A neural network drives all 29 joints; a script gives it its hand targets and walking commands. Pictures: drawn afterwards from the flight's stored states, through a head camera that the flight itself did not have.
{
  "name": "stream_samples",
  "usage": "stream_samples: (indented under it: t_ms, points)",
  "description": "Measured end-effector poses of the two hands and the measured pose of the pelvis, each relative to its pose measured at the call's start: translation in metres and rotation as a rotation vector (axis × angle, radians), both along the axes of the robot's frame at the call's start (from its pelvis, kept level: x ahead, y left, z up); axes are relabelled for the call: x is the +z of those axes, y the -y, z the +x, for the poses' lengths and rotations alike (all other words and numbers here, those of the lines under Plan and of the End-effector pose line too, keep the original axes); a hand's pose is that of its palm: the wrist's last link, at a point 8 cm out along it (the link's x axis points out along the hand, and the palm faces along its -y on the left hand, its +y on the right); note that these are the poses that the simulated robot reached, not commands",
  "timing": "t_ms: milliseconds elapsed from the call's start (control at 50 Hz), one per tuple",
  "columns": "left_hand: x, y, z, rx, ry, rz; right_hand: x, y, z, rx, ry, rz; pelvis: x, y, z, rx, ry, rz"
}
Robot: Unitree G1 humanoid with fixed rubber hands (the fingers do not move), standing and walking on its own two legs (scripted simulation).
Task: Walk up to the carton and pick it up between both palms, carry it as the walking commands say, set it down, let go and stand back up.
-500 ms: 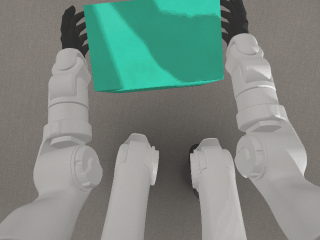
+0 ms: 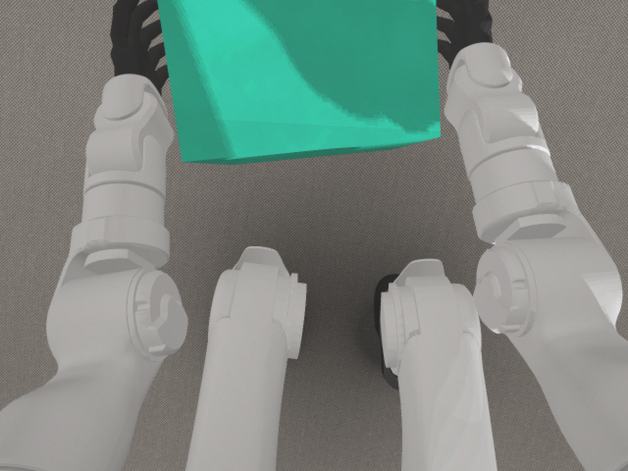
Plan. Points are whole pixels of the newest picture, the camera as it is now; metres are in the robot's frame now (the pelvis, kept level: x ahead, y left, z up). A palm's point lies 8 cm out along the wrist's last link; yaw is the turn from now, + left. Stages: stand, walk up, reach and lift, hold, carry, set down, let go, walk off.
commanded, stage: set down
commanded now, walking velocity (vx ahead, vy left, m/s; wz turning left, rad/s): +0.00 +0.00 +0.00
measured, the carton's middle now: (305, 89) +0.51 +0.06 -0.22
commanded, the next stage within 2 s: none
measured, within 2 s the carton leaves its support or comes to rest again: rests again in 1.04 s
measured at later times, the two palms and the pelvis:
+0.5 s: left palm (148, 89) +0.48 +0.23 -0.16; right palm (461, 58) +0.53 -0.11 -0.17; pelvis -0.01 +0.00 -0.01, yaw +0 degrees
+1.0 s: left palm (159, 99) +0.48 +0.23 -0.19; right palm (456, 67) +0.53 -0.11 -0.19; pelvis -0.01 +0.00 -0.02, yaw +0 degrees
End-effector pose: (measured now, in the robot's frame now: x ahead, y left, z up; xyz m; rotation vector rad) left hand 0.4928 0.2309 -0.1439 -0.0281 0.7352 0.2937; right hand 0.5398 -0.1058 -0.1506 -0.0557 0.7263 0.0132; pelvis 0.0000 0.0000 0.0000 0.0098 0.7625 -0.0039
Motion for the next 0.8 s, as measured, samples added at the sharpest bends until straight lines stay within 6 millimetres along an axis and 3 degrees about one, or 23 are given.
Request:
stream_samples:
  t_ms: [800]
  points:
    - [-0.034, 0.001, -0.012, -0.031, -0.054, -0.018, -0.031, 0.003, -0.007, 0.029, -0.048, -0.029, -0.015, 0.001, -0.006, 0.0, 0.076, 0.004]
